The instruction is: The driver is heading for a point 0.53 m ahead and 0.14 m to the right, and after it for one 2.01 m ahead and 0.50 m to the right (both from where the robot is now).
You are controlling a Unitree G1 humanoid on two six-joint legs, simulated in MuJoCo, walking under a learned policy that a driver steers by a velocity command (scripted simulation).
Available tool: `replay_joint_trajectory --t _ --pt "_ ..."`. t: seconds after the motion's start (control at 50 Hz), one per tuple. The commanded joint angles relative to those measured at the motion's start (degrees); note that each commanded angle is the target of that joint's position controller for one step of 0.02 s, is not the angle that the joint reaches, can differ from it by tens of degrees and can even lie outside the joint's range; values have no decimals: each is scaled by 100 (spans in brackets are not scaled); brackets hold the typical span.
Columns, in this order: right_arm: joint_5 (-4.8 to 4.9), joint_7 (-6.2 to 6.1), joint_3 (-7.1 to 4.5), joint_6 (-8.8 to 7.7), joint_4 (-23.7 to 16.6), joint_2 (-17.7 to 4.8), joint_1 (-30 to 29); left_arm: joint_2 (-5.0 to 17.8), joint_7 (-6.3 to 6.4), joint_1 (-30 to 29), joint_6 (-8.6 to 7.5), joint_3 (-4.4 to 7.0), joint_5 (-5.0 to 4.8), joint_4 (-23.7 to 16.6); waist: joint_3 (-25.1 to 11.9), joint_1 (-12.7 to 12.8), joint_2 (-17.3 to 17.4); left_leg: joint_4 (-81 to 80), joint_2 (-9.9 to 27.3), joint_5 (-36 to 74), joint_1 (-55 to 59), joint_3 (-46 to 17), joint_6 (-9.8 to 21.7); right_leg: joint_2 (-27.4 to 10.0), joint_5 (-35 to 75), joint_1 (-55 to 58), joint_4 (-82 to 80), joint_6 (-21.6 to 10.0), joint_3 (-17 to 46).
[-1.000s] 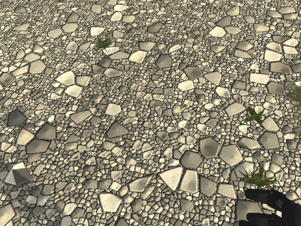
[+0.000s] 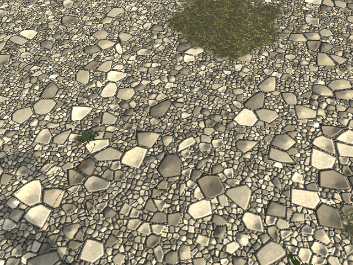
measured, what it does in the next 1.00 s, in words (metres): walks ahead, turning right: left foot, then right foot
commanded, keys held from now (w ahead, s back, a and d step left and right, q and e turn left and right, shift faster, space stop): w+e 0.84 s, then w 0.16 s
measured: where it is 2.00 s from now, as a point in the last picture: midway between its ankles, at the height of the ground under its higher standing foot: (264, 147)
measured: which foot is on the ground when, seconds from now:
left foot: up 0.00-0.12, down 0.14-0.68, up 0.70-1.00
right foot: down 0.00-0.16, up 0.18-0.64, down 0.66-1.00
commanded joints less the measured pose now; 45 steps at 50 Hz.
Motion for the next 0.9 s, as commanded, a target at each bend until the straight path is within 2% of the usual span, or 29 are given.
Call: replay_joint_trajectory --t 0.02,0.08,0.1,0.12,0.14,0.16,0.18,0.2,0.22,0.24,0.28,0.3,0.34,0.42,0.5,0.56,0.58,0.62,0.64,0.66,0.68,0.7,0.72,0.74,0.76,0.78,0.8,0.86,0.9 --pt "30 94 -40 -143 -624 -352 -914 956 50 354 34 219 -40 -45 439 88 -566 -403 -133 -129 -235 79 91 -1758 1742 154 -97 -771 826" --pt "27 157 -102 -229 -656 -540 -730 1071 102 272 119 269 -71 -6 299 -180 -696 -734 -299 -676 314 74 245 -1899 2390 411 380 -665 1069" --pt "19 144 -167 -254 -563 -671 -347 1142 111 138 140 288 -75 -36 78 -423 -772 -832 -452 -798 969 197 323 -1822 3119 328 766 -602 1050" --pt "8 100 -295 -268 -316 -900 464 1072 112 30 157 256 -57 -74 -427 -827 -713 -945 -554 -656 2178 304 468 -1530 3639 31 1593 -459 876" --pt "-75 30 -422 -268 -81 -1257 1552 851 112 -48 138 161 24 -218 -1279 -1258 -449 -587 131 -470 4004 -333 782 -1194 2750 -1025 3048 -259 680" --pt "-138 -15 -554 -198 39 -1771 2123 132 73 658 31 -40 28 -314 -2191 -1051 924 -818 1647 -1153 6266 -2702 1593 -245 -263 -3349 5237 193 285" --pt "-92 -14 -415 -164 23 -1253 2131 473 58 597 -66 32 -96 -215 -2411 -1164 1042 -1515 1867 -1869 6150 -3756 1718 -237 -2100 -3990 6094 198 1019" --pt "-50 -35 -315 -160 -22 -941 1683 921 55 117 -90 177 -250 -349 -1386 -1101 685 -1705 1670 -2194 5323 -2890 1408 -561 -1756 -4416 6386 152 1044" --pt "-35 -42 -259 -169 -76 -746 1257 905 81 -184 -74 191 -247 -426 -828 -929 416 -1908 1453 -2116 4470 -2164 1209 -859 -1230 -4353 6239 138 871" --pt "-46 -23 -205 -190 -75 -550 916 826 112 -329 -25 216 -180 -454 -407 -763 275 -2174 1230 -1866 3719 -1634 1097 -1024 -854 -4149 5960 162 816" --pt "-124 0 -179 -257 -38 -410 571 563 122 -94 146 236 -146 -407 -122 -440 461 -2584 949 -1422 2846 -838 972 -1234 -401 -3541 5666 192 845" --pt "-134 0 -200 -290 -2 -445 536 424 117 -77 214 221 -146 -433 -56 -380 395 -2703 936 -1131 2661 -572 1014 -1267 -296 -3488 5623 221 819" --pt "-157 -35 -250 -328 83 -583 552 390 128 -238 300 241 -121 -579 70 -319 228 -2827 933 -672 2578 -120 1071 -1299 86 -3716 5409 282 857" --pt "-160 -140 -301 -285 207 -765 728 336 29 -773 266 229 -82 -824 195 -438 51 -2872 802 -194 2863 621 1004 -1246 1215 -3938 4171 328 744" --pt "-77 -194 -361 -183 302 -978 1065 216 -137 -1614 240 145 -62 -1168 419 -765 -112 -2837 937 -96 3366 1019 953 -1152 1549 -3951 3120 237 322" --pt "15 -195 -418 -42 389 -1093 1291 279 -238 -1966 259 145 -71 -1445 515 -832 -85 -2524 1141 330 4062 1162 851 -1064 1081 -4124 2743 74 145" --pt "42 -198 -438 6 390 -1140 1284 330 -267 -1975 267 165 -72 -1514 480 -779 -39 -2314 1181 802 4222 1235 794 -976 815 -4025 2669 -9 39" --pt "81 -223 -489 88 331 -1298 1154 533 -289 -1652 301 272 -68 -1552 136 -495 177 -1488 1163 2642 4367 1409 656 -603 221 -3311 2648 -227 -299" --pt "96 -235 -503 141 301 -1341 1075 717 -281 -1074 313 386 -85 -1439 -199 -147 199 -612 1065 3342 4271 1515 568 -336 101 -2548 2533 -380 -455" --pt "102 -246 -466 166 264 -1266 1017 1037 -216 -122 321 582 -102 -1184 -688 346 42 678 808 3134 3710 1654 366 -65 451 -1141 2141 -600 -439" --pt "-94 -234 -328 107 125 -889 1178 1631 -77 609 379 774 -120 -1031 -1176 480 -934 2580 467 613 2104 1671 73 -1028 602 538 2016 -984 1150" --pt "-139 -169 -133 -100 -218 -264 1444 2011 -89 178 302 770 -113 -1249 -1763 -184 -1969 4405 -872 -3724 -195 703 -232 -2271 -547 1984 957 -2147 4658" --pt "86 -76 -228 -335 -281 -822 826 1487 -151 290 213 609 -69 -1323 -1920 253 -1092 4691 -621 -3617 -791 -346 -75 -2370 -693 2033 459 -1998 4849" --pt "241 -33 -246 -442 -415 -891 487 1203 -153 132 134 529 -28 -1295 -1207 194 -895 4471 -370 -3155 -1090 -282 89 -2188 -317 1510 530 -1747 3970" --pt "149 -68 -233 -477 -350 -818 499 1035 -155 -229 90 477 -44 -1333 -717 -96 -346 3899 -94 -2702 -804 -289 132 -1896 338 624 565 -1513 3217" --pt "-1 -110 -287 -446 -276 -892 531 833 -131 -590 77 416 -26 -1414 -538 -297 -329 3367 85 -2440 -379 -295 103 -1679 879 -37 531 -1355 2703" --pt "-37 -97 -314 -366 -244 -909 642 740 -101 -781 80 366 28 -1518 -430 -457 -417 3150 164 -2258 -29 -314 67 -1530 1196 -482 397 -1308 2462" --pt "-128 -97 -292 -186 -290 -713 645 902 -7 -697 43 396 1 -1518 -328 -559 -408 2422 88 -1812 176 -157 -211 -1387 1919 -1021 182 -1368 2016" --pt "-140 -101 -236 -154 -391 -587 283 951 70 -528 40 405 -2 -1444 -182 -429 -468 1626 42 -1123 56 -85 -347 -1261 2024 -1112 106 -1259 1690"
Keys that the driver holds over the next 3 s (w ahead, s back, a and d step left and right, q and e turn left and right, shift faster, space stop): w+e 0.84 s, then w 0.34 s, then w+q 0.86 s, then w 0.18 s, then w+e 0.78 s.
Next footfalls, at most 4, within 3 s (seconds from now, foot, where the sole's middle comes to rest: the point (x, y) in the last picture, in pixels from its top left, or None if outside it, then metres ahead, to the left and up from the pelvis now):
0.14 left None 0.26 0.15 -0.78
0.66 right None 0.49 -0.16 -0.78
1.18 left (227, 184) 0.84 -0.10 -0.78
1.68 right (295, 162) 0.98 -0.41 -0.78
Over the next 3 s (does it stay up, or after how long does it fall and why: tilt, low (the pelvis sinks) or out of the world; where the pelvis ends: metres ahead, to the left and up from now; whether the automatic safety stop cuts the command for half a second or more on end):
stays up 1.57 -0.36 0.00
